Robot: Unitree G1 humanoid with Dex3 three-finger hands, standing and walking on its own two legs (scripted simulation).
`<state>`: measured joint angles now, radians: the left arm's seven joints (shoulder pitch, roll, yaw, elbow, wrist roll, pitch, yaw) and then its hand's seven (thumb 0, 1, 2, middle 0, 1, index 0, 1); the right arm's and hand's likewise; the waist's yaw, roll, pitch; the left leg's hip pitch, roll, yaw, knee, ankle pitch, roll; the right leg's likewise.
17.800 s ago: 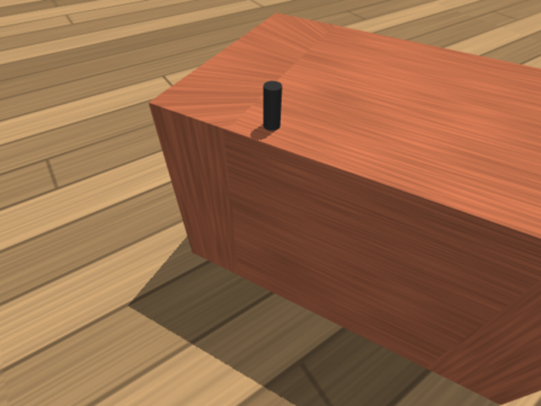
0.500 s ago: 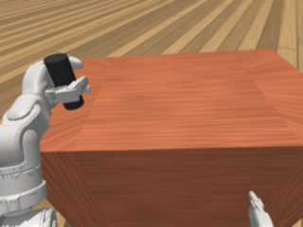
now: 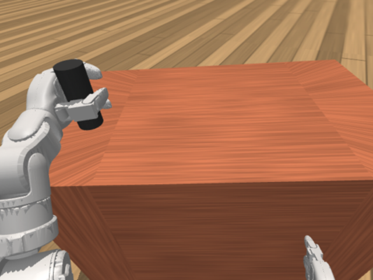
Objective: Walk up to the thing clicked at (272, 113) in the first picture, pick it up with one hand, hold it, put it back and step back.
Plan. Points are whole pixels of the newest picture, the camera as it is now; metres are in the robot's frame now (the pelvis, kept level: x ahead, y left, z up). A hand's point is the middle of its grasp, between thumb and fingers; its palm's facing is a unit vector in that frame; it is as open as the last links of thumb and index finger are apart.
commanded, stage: hold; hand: left
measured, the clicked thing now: (80, 96) +0.33 +0.18 +0.30
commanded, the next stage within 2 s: crouch in 0.88 s
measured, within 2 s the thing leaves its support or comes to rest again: neither
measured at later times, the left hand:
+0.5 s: hand (88, 88) +0.33 +0.16 +0.31, palm faces +0.10 -1.00 -0.01, open 5.9 cm
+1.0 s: hand (87, 86) +0.33 +0.16 +0.31, palm faces +0.10 -1.00 -0.01, open 5.9 cm
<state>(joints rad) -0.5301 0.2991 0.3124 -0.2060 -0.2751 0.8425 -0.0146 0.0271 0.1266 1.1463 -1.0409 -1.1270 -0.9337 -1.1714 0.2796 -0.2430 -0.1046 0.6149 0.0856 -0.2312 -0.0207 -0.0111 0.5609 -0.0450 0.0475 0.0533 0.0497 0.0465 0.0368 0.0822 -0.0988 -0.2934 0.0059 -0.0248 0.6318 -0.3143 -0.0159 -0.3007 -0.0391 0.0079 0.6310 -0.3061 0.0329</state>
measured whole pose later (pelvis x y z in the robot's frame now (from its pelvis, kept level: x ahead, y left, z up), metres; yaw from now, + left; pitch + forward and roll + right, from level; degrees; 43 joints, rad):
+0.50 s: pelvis +0.00 +0.00 +0.00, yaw +0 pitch -2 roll +0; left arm -0.60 0.31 0.31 -0.16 -0.27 0.87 -0.01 0.03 0.13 1.15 -1.04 -1.13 -0.93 -1.17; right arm 0.27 -0.24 -0.10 0.63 0.08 -0.24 -0.01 -0.01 0.56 -0.05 0.05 0.05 0.05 0.05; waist 0.04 0.09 -0.10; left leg -0.29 0.01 -0.02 0.63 -0.31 -0.02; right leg -0.30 -0.04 0.01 0.63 -0.30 0.03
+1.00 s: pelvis -0.01 +0.00 +0.00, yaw +0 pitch -2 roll +0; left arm -0.63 0.32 0.31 -0.12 -0.27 0.86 -0.01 0.03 0.13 1.15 -1.04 -1.13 -0.93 -1.17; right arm 0.28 -0.24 -0.09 0.62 0.09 -0.24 -0.02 -0.01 0.56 -0.05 0.05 0.05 0.05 0.05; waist 0.03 0.08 -0.11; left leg -0.29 0.00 -0.02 0.63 -0.30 -0.01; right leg -0.30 -0.04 0.01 0.63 -0.30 0.03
